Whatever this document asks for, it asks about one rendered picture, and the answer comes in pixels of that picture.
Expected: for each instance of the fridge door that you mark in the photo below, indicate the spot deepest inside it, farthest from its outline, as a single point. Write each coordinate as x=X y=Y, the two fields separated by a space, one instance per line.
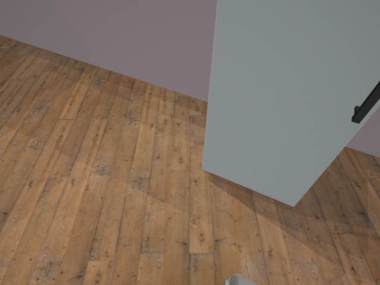
x=286 y=77

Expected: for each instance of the handle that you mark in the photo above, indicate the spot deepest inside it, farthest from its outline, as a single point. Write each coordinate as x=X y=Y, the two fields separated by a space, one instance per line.
x=361 y=111

